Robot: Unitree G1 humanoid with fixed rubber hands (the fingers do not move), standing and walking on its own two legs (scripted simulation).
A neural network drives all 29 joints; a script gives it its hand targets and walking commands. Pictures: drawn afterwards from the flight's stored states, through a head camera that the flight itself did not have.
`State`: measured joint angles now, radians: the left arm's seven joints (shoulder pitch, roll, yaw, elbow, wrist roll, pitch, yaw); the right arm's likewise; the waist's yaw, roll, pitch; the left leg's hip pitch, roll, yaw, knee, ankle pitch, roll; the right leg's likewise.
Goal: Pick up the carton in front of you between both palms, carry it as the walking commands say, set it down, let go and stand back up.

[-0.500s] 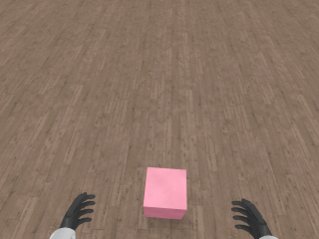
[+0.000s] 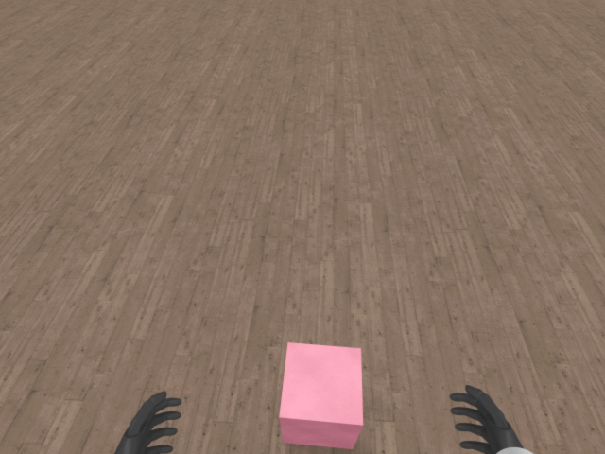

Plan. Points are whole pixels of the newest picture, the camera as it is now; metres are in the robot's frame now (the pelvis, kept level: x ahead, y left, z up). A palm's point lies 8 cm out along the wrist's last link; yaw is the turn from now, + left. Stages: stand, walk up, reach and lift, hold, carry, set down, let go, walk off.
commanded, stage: stand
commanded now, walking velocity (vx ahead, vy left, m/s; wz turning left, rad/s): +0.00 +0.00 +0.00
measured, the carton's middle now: (320, 396) +0.42 -0.04 -0.65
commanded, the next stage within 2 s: none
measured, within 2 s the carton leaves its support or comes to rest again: neither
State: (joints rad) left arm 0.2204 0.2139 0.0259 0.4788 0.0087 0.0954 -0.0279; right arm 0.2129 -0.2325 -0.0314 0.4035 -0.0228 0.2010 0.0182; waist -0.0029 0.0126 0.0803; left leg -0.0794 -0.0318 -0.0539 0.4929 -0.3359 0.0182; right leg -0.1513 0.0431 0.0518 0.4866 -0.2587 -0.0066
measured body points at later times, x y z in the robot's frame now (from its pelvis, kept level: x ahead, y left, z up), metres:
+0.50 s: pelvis +0.02 -0.01 +0.00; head +0.03 -0.02 +0.45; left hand +0.14 +0.29 -0.09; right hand +0.17 -0.30 -0.10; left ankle -0.04 +0.11 -0.74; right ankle +0.01 -0.12 -0.74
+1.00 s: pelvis +0.01 -0.01 +0.01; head +0.00 -0.02 +0.46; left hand +0.11 +0.30 -0.10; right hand +0.13 -0.31 -0.11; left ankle -0.04 +0.11 -0.74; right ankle +0.01 -0.12 -0.74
